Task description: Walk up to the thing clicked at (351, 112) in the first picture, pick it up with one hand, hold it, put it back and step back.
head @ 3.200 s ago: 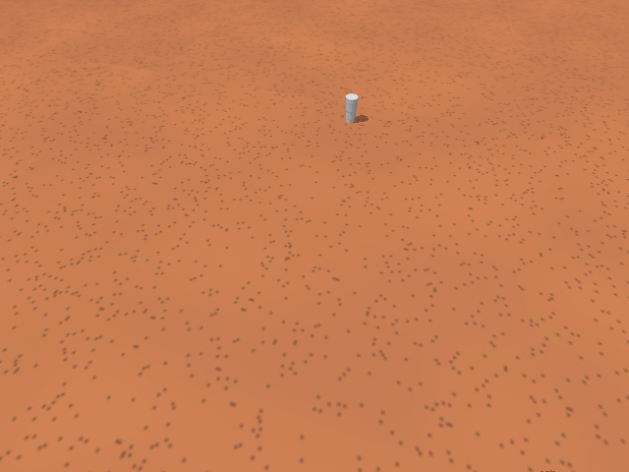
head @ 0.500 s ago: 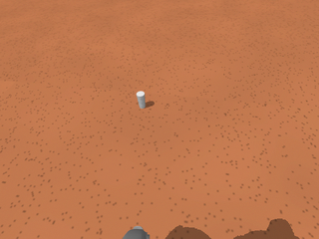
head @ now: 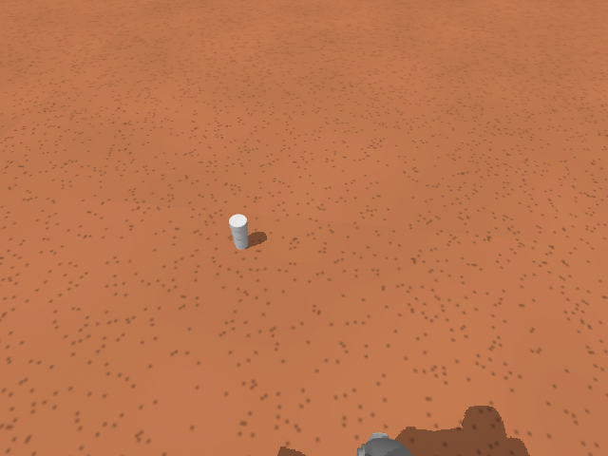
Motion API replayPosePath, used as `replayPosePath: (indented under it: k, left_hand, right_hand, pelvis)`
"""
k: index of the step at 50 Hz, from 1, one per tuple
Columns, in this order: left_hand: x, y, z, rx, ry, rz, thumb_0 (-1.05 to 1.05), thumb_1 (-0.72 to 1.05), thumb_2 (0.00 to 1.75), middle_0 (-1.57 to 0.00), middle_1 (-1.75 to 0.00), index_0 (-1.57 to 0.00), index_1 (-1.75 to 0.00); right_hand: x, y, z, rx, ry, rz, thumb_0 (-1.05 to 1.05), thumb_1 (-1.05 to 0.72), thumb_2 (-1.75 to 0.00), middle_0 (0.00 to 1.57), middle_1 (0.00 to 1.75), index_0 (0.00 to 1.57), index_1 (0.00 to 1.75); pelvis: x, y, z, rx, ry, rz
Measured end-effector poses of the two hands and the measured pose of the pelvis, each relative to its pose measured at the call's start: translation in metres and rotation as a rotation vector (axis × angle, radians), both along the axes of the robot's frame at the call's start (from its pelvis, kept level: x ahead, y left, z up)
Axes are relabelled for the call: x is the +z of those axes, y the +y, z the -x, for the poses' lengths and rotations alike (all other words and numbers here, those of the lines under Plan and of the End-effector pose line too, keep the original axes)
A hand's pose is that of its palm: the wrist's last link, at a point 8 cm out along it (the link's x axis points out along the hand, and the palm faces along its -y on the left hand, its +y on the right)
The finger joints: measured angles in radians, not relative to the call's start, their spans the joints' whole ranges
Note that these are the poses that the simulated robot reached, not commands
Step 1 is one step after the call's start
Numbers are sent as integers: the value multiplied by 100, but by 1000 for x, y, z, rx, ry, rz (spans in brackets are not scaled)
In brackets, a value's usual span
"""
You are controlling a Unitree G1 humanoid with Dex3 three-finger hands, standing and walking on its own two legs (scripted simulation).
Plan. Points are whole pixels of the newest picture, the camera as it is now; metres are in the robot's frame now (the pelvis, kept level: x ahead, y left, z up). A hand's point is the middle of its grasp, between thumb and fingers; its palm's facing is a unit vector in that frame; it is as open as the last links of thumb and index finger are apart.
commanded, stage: walk up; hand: left
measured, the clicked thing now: (239, 233) +1.08 +0.24 -0.70
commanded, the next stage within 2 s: none
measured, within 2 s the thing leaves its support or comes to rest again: neither
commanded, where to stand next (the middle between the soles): +0.70 +0.03 m, yaw +0 degrees
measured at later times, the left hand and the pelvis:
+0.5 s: hand (148, 403) +0.24 +0.24 -0.13, palm faces +0.01 -0.93 -0.38, open 7.4 cm; pelvis +0.19 -0.02 +0.00, yaw +1 degrees
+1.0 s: hand (137, 316) +0.40 +0.31 -0.15, palm faces -0.06 -0.95 -0.32, open 7.4 cm; pelvis +0.36 +0.04 +0.00, yaw +0 degrees
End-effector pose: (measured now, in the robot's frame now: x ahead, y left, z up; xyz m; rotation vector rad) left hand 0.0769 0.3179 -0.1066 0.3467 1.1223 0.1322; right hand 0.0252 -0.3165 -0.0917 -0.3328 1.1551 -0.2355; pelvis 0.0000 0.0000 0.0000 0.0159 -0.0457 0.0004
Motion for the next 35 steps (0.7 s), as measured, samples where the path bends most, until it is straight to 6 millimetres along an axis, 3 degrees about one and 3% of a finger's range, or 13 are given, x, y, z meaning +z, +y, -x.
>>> replayPosePath:
  k: [6, 11, 17, 24, 30, 35]
  left_hand:
    - [3, -23, -87, -40, -41, -27, 1, 91, 90, -20, -30, -20, -30]
    - [8, -48, -142, -37, -129, -40, 1, 91, 90, -20, -30, -20, -30]
    - [24, -57, -153, 14, -119, -35, 1, 90, 90, -20, -30, -21, -30]
    - [19, -35, -156, 61, -46, -40, 1, 90, 90, -20, -30, -21, -30]
    - [-3, 2, -171, 114, 0, -29, 1, 90, 90, -20, -30, -21, -30]
    - [-32, 31, -198, 122, 73, -13, 1, 90, 90, -20, -30, -20, -30]
  right_hand:
    - [-28, -19, -28, -47, 68, -33, 1, -90, -90, 21, 30, 21, 30]
    - [-49, -31, -78, -28, 93, -57, 1, -90, -90, 21, 30, 21, 30]
    - [-33, -32, -156, 28, 16, -74, 1, -90, -90, 21, 30, 21, 30]
    - [-18, -31, -221, 63, -7, -41, 1, -90, -90, 21, 30, 21, 30]
    - [-10, -9, -278, 112, 15, 4, 1, -90, -90, 20, 30, 21, 30]
    - [-5, 19, -328, 119, -61, 48, 1, -90, -90, 21, 30, 21, 30]
  pelvis:
    - [-13, -17, -58, -6, 6, -24]
    - [-21, -35, -100, 3, -6, -3]
    - [-3, -38, -140, -7, -20, -10]
    - [1, -27, -184, 13, -15, 28]
    - [-9, -4, -229, 35, -5, 64]
    - [-21, 23, -268, 25, -9, 31]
